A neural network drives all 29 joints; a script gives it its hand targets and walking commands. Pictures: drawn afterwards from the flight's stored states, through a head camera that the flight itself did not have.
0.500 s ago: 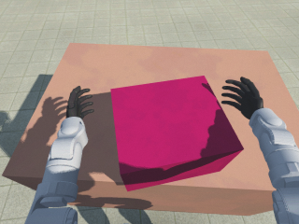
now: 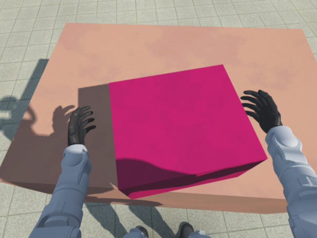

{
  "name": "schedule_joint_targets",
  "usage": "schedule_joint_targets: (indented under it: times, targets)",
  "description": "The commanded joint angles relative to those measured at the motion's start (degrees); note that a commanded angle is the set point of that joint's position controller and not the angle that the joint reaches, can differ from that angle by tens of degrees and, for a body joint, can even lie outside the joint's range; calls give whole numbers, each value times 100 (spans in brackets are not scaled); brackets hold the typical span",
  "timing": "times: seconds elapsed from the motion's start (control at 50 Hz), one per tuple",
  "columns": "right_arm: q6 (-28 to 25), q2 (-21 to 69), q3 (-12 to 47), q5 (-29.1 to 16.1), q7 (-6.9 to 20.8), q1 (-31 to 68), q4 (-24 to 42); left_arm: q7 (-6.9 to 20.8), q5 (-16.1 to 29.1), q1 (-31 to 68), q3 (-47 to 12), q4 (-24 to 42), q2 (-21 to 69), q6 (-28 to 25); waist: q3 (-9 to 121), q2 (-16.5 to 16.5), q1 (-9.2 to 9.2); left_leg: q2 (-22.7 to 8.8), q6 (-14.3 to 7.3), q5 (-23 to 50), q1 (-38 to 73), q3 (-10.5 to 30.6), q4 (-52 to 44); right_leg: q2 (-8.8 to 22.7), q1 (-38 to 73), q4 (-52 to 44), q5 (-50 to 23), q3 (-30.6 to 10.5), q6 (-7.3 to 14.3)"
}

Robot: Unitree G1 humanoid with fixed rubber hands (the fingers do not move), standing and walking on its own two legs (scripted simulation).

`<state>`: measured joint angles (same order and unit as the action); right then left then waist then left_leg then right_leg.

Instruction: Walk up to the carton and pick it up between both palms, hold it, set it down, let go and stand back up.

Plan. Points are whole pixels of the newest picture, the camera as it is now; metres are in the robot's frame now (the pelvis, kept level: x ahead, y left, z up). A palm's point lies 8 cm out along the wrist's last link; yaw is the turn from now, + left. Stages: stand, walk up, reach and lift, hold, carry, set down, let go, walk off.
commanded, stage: reach and lift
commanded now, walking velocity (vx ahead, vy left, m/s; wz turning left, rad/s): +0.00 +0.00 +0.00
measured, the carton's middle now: (176, 132) +0.39 -0.01 -0.03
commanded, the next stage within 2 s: none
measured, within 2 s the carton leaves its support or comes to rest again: neither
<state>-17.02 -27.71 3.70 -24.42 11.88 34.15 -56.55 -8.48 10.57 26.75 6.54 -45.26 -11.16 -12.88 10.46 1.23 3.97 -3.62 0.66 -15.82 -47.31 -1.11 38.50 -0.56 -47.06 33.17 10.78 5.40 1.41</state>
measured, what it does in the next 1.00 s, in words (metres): stands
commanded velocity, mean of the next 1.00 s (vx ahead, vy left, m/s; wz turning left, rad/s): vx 0.00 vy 0.00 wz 0.00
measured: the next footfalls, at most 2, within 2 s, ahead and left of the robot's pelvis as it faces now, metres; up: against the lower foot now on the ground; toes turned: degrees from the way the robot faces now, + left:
none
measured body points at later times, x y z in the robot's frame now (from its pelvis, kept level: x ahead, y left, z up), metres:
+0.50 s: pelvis +0.01 -0.01 +0.00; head +0.14 -0.01 +0.42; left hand +0.38 +0.24 -0.02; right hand +0.43 -0.23 -0.01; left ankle +0.00 +0.12 -0.71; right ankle +0.03 -0.11 -0.71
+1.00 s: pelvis +0.01 -0.01 +0.00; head +0.14 -0.01 +0.43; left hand +0.38 +0.21 -0.02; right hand +0.43 -0.20 -0.01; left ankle +0.00 +0.12 -0.71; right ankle +0.03 -0.11 -0.71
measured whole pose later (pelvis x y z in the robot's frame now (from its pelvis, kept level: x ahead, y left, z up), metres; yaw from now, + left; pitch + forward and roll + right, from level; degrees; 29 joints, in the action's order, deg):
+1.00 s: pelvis +0.01 -0.01 +0.00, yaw +0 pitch +28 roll -1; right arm -22.7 -22.2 6.7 -18.8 7.5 34.2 -56.6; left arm -6.5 7.2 28.0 6.5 -47.7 -5.9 -20.1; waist 12.1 0.4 4.0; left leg -3.7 1.2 -15.9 -50.2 -1.1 38.5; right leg -0.6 -50.7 34.7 11.7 5.4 1.9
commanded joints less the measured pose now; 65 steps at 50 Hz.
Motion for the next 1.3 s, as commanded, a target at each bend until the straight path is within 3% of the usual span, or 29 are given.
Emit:
schedule_joint_targets:
  times: [0.0, 0.18, 0.32, 0.54, 0.72, 0.86, 0.96, 1.14, 1.28]
  targets:
    - [-605, -1243, 449, -265, -206, 2513, 525, 214, 122, 1832, 69, 806, -978, -677, 4988, -535, 701, 359, 182, 2233, 900, -258, -8, -330, 3337, 506, -2517, -685, -245]
    - [-821, -1064, 603, -221, -365, 2577, 703, 349, 105, 1642, 261, 558, -965, -927, 5070, -919, 682, 463, 73, 2136, 211, -264, -37, -217, 3882, 713, -3023, -861, -403]
    - [-824, -668, 681, -100, -344, 2655, 564, 376, 100, 1814, 160, 385, -620, -1046, 4909, -838, 706, 437, 50, 1995, 291, -214, -80, -205, 3541, 595, -2587, -848, -367]
    - [-950, -138, 396, 381, -370, 2657, 356, 346, -151, 1894, -4, 376, 45, -1188, 4969, -401, 600, 368, 177, 2330, 916, -154, -27, -284, 2955, 419, -2357, -680, -246]
    - [-1057, 202, 262, 625, -521, 2701, 299, 216, -427, 1900, 176, 401, 254, -1250, 5006, -365, 596, 367, 191, 2393, 941, -180, -87, -310, 3114, 364, -2515, -682, -265]
    - [-1004, 345, 326, 673, -564, 2773, 198, 73, -557, 1887, 255, 365, 414, -1209, 4836, -384, 677, 343, 156, 2207, 942, -195, -138, -322, 3042, 327, -2200, -708, -268]
    - [-974, 458, 320, 723, -569, 2851, 223, 32, -513, 2063, 148, 403, 522, -1203, 4841, -353, 640, 330, 162, 2191, 1048, -191, -138, -332, 2875, 299, -2089, -658, -255]
    - [-1007, 821, 393, 898, -592, 2794, 322, 87, -625, 2033, 162, 333, 782, -1245, 4829, -399, 655, 354, 139, 2232, 1076, -199, -171, -304, 3004, 289, -2218, -657, -277]
    - [-1097, 1336, 426, 1163, -467, 2813, 129, 257, -705, 2182, -94, 110, 1292, -1400, 4679, -329, 553, 366, 172, 2264, 1234, -195, -185, -301, 2859, 257, -2148, -542, -271]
